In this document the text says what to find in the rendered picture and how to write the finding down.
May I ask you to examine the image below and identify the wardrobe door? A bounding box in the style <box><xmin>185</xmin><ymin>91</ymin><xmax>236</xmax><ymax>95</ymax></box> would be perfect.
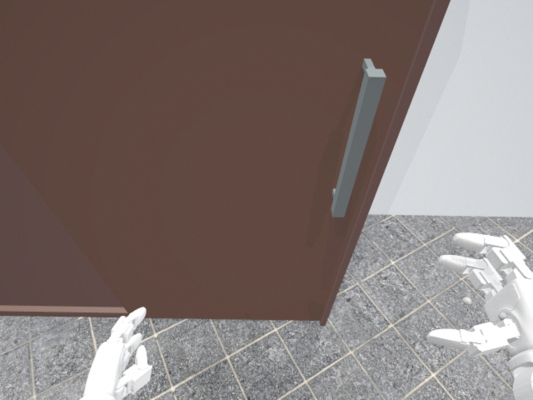
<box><xmin>0</xmin><ymin>0</ymin><xmax>433</xmax><ymax>321</ymax></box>
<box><xmin>0</xmin><ymin>143</ymin><xmax>123</xmax><ymax>308</ymax></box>

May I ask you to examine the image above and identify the robot right forearm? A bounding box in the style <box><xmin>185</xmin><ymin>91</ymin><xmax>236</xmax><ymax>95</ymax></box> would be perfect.
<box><xmin>508</xmin><ymin>349</ymin><xmax>533</xmax><ymax>400</ymax></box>

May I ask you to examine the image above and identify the left robot hand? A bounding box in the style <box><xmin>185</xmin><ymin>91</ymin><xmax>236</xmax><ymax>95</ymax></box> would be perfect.
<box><xmin>83</xmin><ymin>307</ymin><xmax>152</xmax><ymax>400</ymax></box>

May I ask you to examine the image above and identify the right robot hand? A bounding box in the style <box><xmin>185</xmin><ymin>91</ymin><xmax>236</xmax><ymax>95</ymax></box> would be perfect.
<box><xmin>427</xmin><ymin>232</ymin><xmax>533</xmax><ymax>358</ymax></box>

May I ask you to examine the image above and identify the handle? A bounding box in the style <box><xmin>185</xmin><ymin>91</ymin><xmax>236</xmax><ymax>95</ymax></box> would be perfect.
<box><xmin>331</xmin><ymin>58</ymin><xmax>386</xmax><ymax>218</ymax></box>

